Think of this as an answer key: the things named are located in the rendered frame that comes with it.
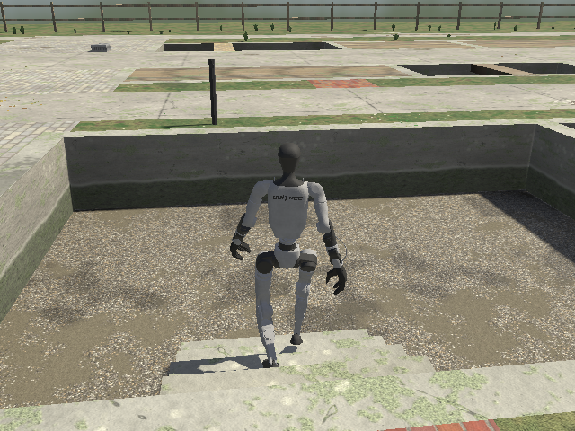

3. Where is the right robot hand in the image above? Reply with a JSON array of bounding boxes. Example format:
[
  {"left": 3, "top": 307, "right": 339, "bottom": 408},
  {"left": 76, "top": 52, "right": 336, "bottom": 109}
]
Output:
[{"left": 326, "top": 265, "right": 347, "bottom": 295}]

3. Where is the left robot hand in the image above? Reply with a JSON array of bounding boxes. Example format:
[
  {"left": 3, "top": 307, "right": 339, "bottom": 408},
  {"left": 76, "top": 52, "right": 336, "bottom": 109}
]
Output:
[{"left": 230, "top": 242, "right": 251, "bottom": 260}]

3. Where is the right robot foot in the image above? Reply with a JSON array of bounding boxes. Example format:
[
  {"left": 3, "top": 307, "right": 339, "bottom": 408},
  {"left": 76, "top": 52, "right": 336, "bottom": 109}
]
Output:
[{"left": 290, "top": 334, "right": 303, "bottom": 345}]

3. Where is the left robot upper arm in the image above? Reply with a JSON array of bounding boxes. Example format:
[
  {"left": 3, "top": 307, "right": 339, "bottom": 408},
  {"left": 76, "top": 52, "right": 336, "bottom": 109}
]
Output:
[{"left": 242, "top": 180, "right": 270, "bottom": 228}]

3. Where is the right robot upper arm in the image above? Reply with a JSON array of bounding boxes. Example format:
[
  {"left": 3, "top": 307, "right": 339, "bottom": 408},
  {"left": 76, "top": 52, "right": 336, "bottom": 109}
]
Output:
[{"left": 307, "top": 182, "right": 331, "bottom": 234}]

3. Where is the left robot shin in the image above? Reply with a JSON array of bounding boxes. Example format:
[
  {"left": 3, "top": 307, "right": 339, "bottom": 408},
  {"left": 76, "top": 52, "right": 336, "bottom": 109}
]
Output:
[{"left": 256, "top": 305, "right": 277, "bottom": 366}]

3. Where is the left robot forearm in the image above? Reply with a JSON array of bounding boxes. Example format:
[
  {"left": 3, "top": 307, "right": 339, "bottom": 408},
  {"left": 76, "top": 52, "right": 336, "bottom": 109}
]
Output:
[{"left": 232, "top": 213, "right": 251, "bottom": 245}]

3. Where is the right robot forearm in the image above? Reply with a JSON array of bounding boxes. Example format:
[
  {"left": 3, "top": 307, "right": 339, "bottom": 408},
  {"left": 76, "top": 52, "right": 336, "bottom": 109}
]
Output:
[{"left": 323, "top": 219, "right": 343, "bottom": 268}]

